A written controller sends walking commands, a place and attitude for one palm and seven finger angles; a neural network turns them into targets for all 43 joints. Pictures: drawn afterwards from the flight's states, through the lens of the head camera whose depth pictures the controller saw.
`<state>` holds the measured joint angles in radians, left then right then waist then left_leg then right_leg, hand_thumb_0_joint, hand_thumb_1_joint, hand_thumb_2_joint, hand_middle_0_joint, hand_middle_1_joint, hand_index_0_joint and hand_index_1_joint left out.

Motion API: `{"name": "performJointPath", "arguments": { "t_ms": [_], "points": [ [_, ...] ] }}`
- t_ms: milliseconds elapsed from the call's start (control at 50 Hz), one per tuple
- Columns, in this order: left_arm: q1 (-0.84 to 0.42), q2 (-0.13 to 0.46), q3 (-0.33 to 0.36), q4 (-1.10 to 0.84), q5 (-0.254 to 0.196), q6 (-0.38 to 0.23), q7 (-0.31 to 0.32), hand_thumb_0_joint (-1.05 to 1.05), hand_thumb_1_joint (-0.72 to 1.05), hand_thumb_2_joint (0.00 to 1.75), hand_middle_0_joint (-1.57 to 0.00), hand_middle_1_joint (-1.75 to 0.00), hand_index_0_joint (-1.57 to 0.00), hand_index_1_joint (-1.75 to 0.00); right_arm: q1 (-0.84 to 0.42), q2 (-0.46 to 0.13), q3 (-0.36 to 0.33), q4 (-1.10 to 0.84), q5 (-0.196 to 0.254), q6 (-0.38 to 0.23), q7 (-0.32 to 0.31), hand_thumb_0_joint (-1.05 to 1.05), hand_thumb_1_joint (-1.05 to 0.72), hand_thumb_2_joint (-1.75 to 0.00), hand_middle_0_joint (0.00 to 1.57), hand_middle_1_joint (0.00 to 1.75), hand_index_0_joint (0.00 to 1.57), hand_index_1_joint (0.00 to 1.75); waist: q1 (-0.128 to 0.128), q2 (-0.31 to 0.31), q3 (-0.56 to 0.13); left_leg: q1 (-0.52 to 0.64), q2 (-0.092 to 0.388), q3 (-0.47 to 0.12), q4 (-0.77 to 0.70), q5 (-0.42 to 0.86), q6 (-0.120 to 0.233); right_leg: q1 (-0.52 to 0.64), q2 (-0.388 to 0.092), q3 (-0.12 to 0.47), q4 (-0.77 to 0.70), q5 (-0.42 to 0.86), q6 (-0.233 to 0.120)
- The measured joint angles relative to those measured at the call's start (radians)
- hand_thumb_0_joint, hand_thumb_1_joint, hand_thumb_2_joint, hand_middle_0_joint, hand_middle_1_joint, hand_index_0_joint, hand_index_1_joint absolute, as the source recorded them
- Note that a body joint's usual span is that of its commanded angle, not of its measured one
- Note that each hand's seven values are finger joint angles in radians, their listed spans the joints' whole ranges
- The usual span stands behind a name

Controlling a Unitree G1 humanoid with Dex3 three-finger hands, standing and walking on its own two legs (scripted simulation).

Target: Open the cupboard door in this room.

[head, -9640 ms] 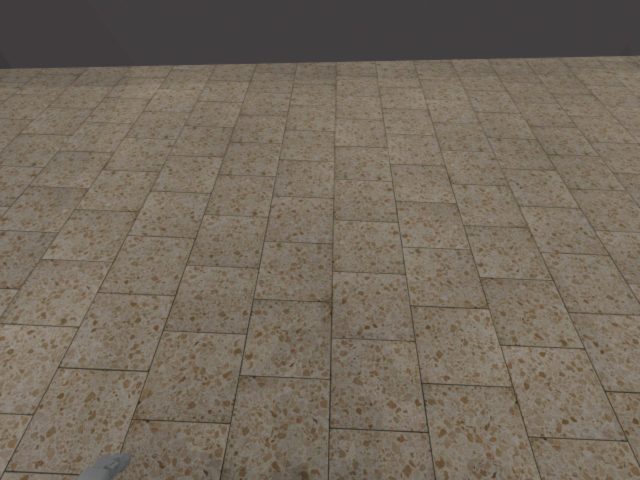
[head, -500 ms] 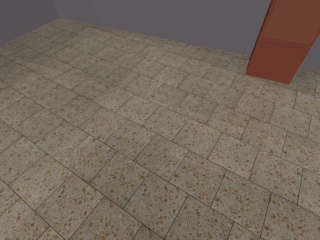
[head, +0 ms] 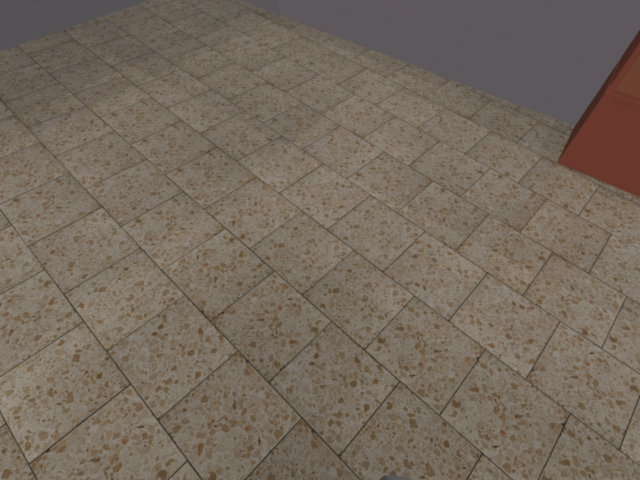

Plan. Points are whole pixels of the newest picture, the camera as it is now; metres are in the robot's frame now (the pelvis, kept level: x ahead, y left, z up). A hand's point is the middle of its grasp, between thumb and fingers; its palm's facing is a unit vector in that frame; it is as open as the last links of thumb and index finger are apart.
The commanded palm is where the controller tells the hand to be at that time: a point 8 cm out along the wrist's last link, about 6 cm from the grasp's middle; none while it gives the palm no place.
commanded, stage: stand and wait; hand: left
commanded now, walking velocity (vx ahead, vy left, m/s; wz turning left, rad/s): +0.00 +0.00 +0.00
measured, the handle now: out of the picture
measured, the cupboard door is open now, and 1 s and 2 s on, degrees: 0 0 0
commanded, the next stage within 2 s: turn or walk to find it in 0.18 s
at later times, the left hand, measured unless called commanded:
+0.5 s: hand out of the picture -0.01 +0.13 -0.16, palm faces +0.15 -0.96 -0.25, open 7.3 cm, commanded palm none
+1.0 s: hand out of the picture -0.03 +0.20 -0.17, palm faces +0.32 -0.91 -0.25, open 7.4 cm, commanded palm none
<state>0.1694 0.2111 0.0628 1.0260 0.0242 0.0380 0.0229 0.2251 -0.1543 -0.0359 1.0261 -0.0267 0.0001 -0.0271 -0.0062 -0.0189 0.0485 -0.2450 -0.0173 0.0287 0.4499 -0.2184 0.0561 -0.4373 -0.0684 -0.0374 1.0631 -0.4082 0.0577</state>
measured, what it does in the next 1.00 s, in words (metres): steps on the spot, turning left: right foot, then left foot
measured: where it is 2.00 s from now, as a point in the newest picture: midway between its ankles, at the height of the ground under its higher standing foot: outside the picture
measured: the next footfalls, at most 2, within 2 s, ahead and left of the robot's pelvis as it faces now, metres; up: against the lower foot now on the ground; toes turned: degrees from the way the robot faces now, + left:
right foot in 0.24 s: +0.03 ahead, -0.15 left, +0.00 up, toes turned -3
left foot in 0.68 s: -0.04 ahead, +0.09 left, +0.00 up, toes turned +16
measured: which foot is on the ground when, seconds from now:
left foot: down 0.00-0.26, up 0.28-0.66, down 0.68-1.00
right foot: up 0.00-0.22, down 0.24-0.70, up 0.72-1.00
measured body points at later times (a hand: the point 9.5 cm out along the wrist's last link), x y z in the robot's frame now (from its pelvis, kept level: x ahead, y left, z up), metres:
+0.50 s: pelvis -0.02 -0.06 +0.00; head +0.02 -0.08 +0.45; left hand -0.01 +0.18 -0.14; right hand +0.03 -0.30 -0.17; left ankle -0.07 +0.09 -0.67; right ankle -0.01 -0.15 -0.74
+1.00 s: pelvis -0.05 -0.02 +0.00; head -0.02 -0.01 +0.45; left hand -0.05 +0.25 -0.15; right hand +0.10 -0.23 -0.14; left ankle -0.08 +0.08 -0.74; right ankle -0.03 -0.18 -0.68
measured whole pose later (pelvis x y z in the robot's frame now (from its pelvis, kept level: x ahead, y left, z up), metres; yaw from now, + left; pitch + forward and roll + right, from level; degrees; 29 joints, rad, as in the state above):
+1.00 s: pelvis -0.05 -0.02 +0.00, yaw +17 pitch +0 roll +0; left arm 0.15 0.24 0.06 0.97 0.02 0.05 0.02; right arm 0.17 -0.18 -0.04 0.97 -0.03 0.02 -0.01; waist 0.00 -0.01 0.07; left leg -0.22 -0.02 -0.01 0.45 -0.23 0.03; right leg -0.42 -0.08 -0.02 0.99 -0.43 0.09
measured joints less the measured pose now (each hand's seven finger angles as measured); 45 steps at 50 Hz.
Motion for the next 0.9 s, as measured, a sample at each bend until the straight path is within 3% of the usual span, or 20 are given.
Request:
{"name": "performJointPath", "arguments": {
  "t_ms": [100, 180, 220, 260, 320, 400, 480, 620, 680, 700, 720, 780, 840, 900],
  "points": [
    [-0.011, 0.007, -0.008, -0.001, -0.003, 0.001, 0.003, 0.01, 0.91, 0.89, -0.19, -0.30, -0.20, -0.30, -0.015, -0.005, 0.000, -0.002, 0.001, -0.005, -0.004, 0.00, -0.92, -0.90, 0.20, 0.30, 0.21, 0.30, -0.001, 0.002, -0.003, 0.026, -0.013, -0.008, -0.044, 0.027, -0.008, 0.047, -0.006, 0.022, -0.111, -0.007, 0.013],
    [-0.009, -0.006, -0.022, 0.006, -0.006, -0.001, 0.004, 0.01, 0.91, 0.89, -0.19, -0.30, -0.20, -0.30, -0.020, -0.012, -0.002, 0.007, -0.002, 0.003, 0.001, 0.00, -0.92, -0.90, 0.20, 0.30, 0.21, 0.30, -0.006, 0.015, -0.005, 0.028, -0.014, -0.010, -0.029, 0.021, -0.024, 0.127, -0.001, 0.014, -0.306, -0.017, 0.005],
    [0.001, -0.015, -0.030, 0.010, -0.006, -0.012, 0.004, 0.01, 0.91, 0.89, -0.19, -0.30, -0.20, -0.30, -0.017, -0.014, -0.003, 0.016, 0.000, 0.007, 0.004, 0.00, -0.92, -0.90, 0.20, 0.30, 0.21, 0.30, -0.005, 0.020, -0.009, 0.019, -0.016, -0.008, -0.001, 0.007, -0.037, 0.184, 0.002, 0.003, -0.447, 0.063, 0.001],
    [0.013, -0.033, -0.037, 0.020, -0.003, -0.026, 0.006, 0.01, 0.91, 0.89, -0.19, -0.30, -0.20, -0.30, -0.013, -0.023, -0.006, 0.025, 0.009, 0.015, 0.008, 0.00, -0.91, -0.90, 0.20, 0.30, 0.21, 0.30, -0.004, 0.041, -0.010, -0.001, -0.007, -0.015, 0.052, -0.018, -0.055, 0.221, 0.014, -0.012, -0.521, 0.103, -0.035],
    [0.038, -0.063, -0.047, 0.020, 0.001, -0.030, 0.000, 0.01, 0.91, 0.89, -0.20, -0.30, -0.20, -0.30, 0.003, -0.036, -0.015, 0.029, 0.010, 0.044, 0.015, 0.00, -0.92, -0.90, 0.20, 0.30, 0.20, 0.30, -0.012, 0.066, -0.016, -0.055, -0.003, -0.035, 0.201, -0.176, -0.069, 0.228, 0.017, -0.044, -0.518, 0.094, -0.074],
    [0.059, -0.070, -0.037, 0.011, 0.000, -0.031, 0.004, 0.01, 0.93, 0.89, -0.20, -0.30, -0.20, -0.30, 0.007, -0.049, -0.029, 0.037, 0.007, 0.065, 0.025, 0.00, -0.91, -0.90, 0.20, 0.30, 0.20, 0.30, -0.004, 0.063, 0.000, -0.146, 0.011, -0.044, 0.486, -0.205, -0.081, 0.243, 0.008, -0.075, -0.555, 0.115, -0.086],
    [0.068, -0.069, -0.033, 0.005, 0.003, -0.035, 0.003, 0.01, 0.92, 0.89, -0.20, -0.30, -0.20, -0.30, 0.009, -0.063, -0.038, 0.037, 0.008, 0.071, 0.030, 0.00, -0.91, -0.90, 0.20, 0.30, 0.20, 0.30, -0.004, 0.058, 0.022, -0.167, 0.037, -0.042, 0.569, -0.196, -0.104, 0.242, -0.002, -0.114, -0.569, 0.125, -0.086],
    [0.075, -0.043, -0.021, -0.004, 0.012, -0.036, -0.001, 0.01, 0.91, 0.89, -0.20, -0.30, -0.20, -0.30, -0.026, -0.068, -0.029, 0.026, 0.014, 0.069, 0.029, 0.00, -0.91, -0.90, 0.20, 0.30, 0.20, 0.30, 0.021, 0.017, 0.048, -0.073, 0.052, 0.004, 0.340, -0.237, -0.113, 0.210, -0.040, -0.166, -0.525, 0.111, -0.068],
    [0.080, -0.022, -0.014, 0.001, 0.007, -0.028, -0.002, 0.01, 0.91, 0.89, -0.20, -0.30, -0.20, -0.30, -0.048, -0.067, -0.022, 0.006, 0.015, 0.054, 0.029, 0.00, -0.91, -0.90, 0.20, 0.30, 0.20, 0.30, 0.023, 0.003, 0.046, -0.002, 0.050, 0.029, 0.160, -0.128, -0.105, 0.187, -0.059, -0.191, -0.470, 0.087, -0.046],
    [0.081, -0.010, -0.011, 0.002, 0.002, -0.021, -0.003, 0.01, 0.91, 0.89, -0.20, -0.30, -0.20, -0.30, -0.056, -0.062, -0.022, 0.001, 0.013, 0.045, 0.029, 0.00, -0.91, -0.90, 0.20, 0.30, 0.20, 0.30, 0.024, -0.013, 0.044, 0.013, 0.039, 0.036, 0.124, -0.114, -0.082, 0.173, -0.074, -0.191, -0.436, 0.071, -0.037],
    [0.079, 0.003, -0.007, 0.005, -0.002, -0.011, -0.002, 0.01, 0.91, 0.89, -0.20, -0.30, -0.20, -0.30, -0.065, -0.052, -0.020, -0.005, 0.010, 0.039, 0.030, 0.00, -0.91, -0.90, 0.20, 0.30, 0.20, 0.30, 0.028, -0.033, 0.045, 0.010, 0.026, 0.041, 0.130, -0.115, -0.060, 0.152, -0.082, -0.169, -0.384, 0.018, -0.024],
    [0.071, 0.024, -0.001, 0.011, -0.002, 0.022, 0.002, 0.01, 0.91, 0.89, -0.20, -0.30, -0.20, -0.30, -0.075, -0.035, -0.011, -0.027, 0.003, 0.025, 0.025, 0.00, -0.91, -0.90, 0.20, 0.30, 0.20, 0.30, 0.028, -0.038, 0.031, 0.013, 0.024, 0.033, 0.120, -0.112, -0.028, 0.075, -0.045, -0.089, -0.167, -0.100, -0.007],
    [0.047, 0.032, 0.003, 0.003, -0.002, 0.025, -0.005, 0.01, 0.91, 0.89, -0.20, -0.30, -0.20, -0.30, -0.076, -0.027, -0.003, -0.039, 0.000, 0.020, 0.017, 0.00, -0.91, -0.90, 0.20, 0.30, 0.20, 0.30, 0.021, -0.021, 0.020, 0.028, 0.023, 0.008, 0.066, -0.074, -0.022, 0.024, -0.023, -0.045, -0.034, -0.062, 0.004],
    [0.020, 0.036, 0.002, -0.018, -0.004, 0.015, -0.009, 0.01, 0.91, 0.89, -0.20, -0.30, -0.20, -0.30, -0.073, -0.022, 0.003, -0.045, 0.001, 0.017, 0.016, 0.00, -0.91, -0.90, 0.20, 0.30, 0.20, 0.30, 0.019, -0.011, 0.018, 0.037, 0.014, -0.011, 0.022, -0.040, -0.020, 0.005, -0.020, -0.014, -0.006, -0.024, 0.017]
  ]
}}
